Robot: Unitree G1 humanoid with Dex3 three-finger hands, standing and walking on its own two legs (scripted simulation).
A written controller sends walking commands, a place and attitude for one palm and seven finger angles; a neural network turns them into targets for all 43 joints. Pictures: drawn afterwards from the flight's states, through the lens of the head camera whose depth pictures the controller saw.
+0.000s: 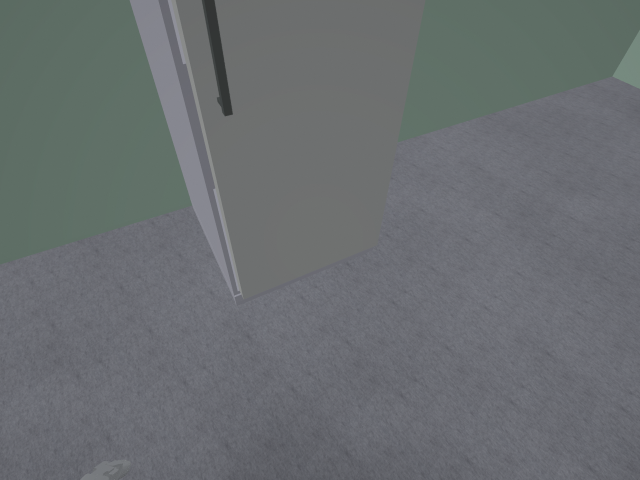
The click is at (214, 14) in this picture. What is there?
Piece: fridge door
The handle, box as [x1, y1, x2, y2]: [202, 0, 232, 115]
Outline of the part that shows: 202,0 219,92 217,100 222,108 222,112 224,115 232,114 214,0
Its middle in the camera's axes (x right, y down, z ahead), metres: -0.20 -0.36 +0.71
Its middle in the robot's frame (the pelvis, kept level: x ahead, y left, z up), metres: +0.79 +0.25 +0.19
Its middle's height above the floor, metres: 0.96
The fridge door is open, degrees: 0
